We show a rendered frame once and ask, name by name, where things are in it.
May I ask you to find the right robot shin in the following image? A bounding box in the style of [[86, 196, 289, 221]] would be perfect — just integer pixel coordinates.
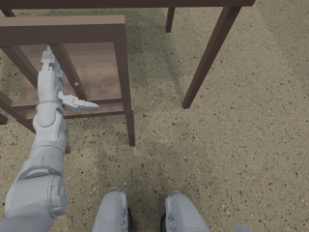
[[165, 190, 181, 232]]

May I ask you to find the table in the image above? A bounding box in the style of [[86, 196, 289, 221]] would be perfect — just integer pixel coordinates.
[[0, 0, 256, 126]]

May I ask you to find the robot left hand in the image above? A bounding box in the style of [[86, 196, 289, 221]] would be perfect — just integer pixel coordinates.
[[38, 46, 99, 113]]

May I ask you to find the chair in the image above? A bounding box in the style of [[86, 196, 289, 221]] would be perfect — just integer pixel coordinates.
[[0, 14, 135, 154]]

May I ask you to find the robot left upper arm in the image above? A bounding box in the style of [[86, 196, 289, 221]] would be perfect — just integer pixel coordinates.
[[0, 174, 69, 232]]

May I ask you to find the robot shin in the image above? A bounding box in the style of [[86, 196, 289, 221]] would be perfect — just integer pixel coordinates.
[[165, 190, 181, 232], [102, 188, 128, 232]]

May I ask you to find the left robot forearm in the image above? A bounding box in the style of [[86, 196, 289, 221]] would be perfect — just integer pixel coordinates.
[[4, 101, 67, 218]]

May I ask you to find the left robot shin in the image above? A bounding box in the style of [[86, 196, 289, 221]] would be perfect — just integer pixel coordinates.
[[102, 188, 128, 232]]

